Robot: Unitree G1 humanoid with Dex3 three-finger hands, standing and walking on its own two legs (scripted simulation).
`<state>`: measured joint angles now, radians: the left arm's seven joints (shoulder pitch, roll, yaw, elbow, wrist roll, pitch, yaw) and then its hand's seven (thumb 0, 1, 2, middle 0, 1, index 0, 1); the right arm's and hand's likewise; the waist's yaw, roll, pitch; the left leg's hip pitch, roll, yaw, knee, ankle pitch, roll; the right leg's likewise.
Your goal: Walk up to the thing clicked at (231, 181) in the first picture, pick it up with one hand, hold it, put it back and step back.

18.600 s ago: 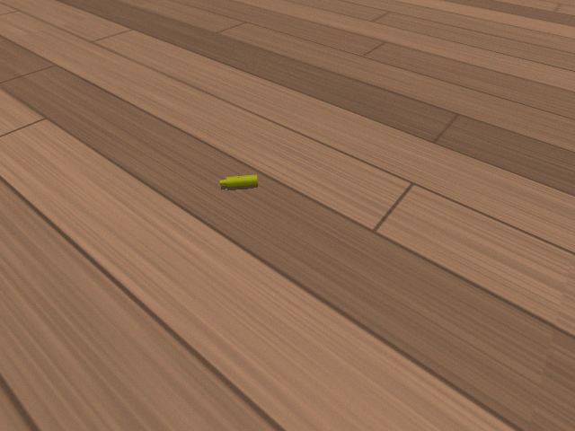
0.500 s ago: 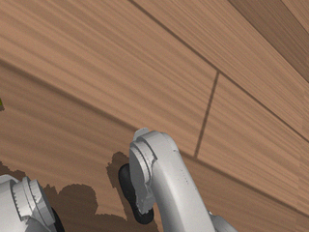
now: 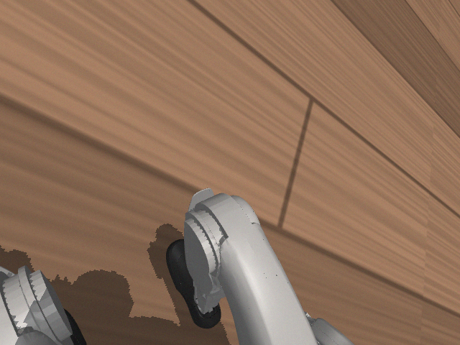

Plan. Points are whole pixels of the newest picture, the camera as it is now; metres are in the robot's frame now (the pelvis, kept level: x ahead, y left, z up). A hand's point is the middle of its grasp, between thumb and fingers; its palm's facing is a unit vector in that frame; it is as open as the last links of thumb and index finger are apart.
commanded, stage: rest palm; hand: left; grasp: from above
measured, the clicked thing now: out of the picture +0.47 +0.32 -0.28
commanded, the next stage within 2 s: close in 0.10 s
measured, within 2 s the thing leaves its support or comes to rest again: neither
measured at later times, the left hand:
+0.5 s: hand out of the picture +0.46 +0.29 -0.25, palm faces -0.46 -0.15 -0.88, open 13.2 cm
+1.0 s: hand out of the picture +0.46 +0.31 -0.26, palm faces -0.46 -0.16 -0.88, open 11.1 cm
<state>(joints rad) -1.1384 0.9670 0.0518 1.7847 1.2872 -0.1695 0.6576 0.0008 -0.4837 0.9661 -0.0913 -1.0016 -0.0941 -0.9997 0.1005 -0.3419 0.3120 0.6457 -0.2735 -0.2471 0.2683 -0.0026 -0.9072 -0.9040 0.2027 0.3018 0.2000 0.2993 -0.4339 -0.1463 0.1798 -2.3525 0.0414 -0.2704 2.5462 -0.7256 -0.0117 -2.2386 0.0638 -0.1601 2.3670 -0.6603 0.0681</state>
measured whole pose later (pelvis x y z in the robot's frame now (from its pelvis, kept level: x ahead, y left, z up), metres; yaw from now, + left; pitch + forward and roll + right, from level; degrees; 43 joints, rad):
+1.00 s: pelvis +0.00 +0.00 +0.01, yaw +0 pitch +29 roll -14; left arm -1.13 1.02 0.06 1.73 1.24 -0.17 0.58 0.00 -0.05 0.66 -0.38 -0.81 -0.42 -0.78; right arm 0.12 -0.35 0.33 0.64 -0.26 -0.24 0.26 0.00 -0.90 -0.90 0.20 0.30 0.20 0.30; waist -0.43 -0.16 0.20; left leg -2.34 0.04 -0.28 2.53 -0.73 -0.02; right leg -2.22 0.06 -0.17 2.35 -0.67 0.07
